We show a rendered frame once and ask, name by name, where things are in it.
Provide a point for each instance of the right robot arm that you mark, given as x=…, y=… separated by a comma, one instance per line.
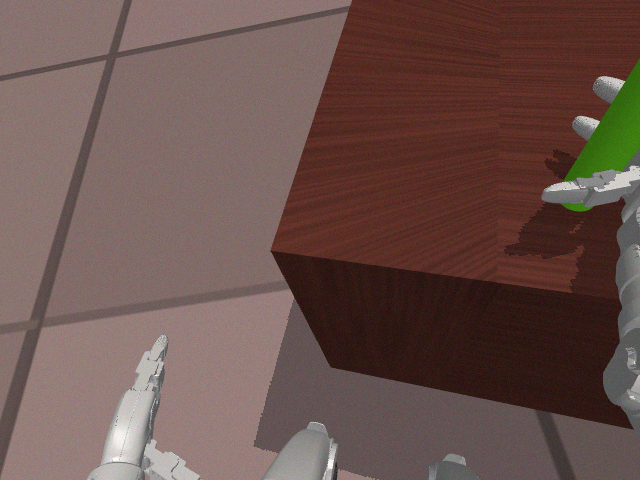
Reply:
x=621, y=378

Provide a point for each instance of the right robot hand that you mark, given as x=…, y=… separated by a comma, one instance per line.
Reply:
x=605, y=186

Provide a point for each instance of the can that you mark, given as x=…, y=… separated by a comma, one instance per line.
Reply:
x=615, y=140

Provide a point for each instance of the left robot arm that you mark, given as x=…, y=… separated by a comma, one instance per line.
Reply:
x=117, y=471

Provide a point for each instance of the left robot hand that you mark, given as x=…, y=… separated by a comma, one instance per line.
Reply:
x=129, y=438

